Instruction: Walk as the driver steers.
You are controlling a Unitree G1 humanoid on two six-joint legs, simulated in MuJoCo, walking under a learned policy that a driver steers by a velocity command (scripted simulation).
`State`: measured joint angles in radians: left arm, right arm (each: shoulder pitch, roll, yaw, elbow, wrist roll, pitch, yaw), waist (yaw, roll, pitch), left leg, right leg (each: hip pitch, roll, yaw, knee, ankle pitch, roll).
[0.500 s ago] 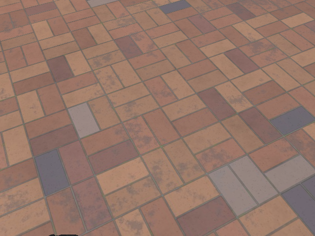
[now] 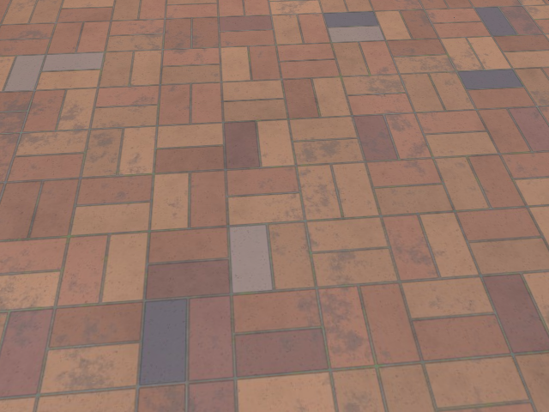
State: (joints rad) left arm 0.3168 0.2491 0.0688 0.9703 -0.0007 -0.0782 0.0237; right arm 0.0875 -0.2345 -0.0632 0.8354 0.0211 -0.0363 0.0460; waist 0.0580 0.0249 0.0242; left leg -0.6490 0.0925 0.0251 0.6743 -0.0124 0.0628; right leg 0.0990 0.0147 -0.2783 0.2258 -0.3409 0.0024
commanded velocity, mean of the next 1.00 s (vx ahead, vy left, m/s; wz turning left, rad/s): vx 0.23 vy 0.00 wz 0.26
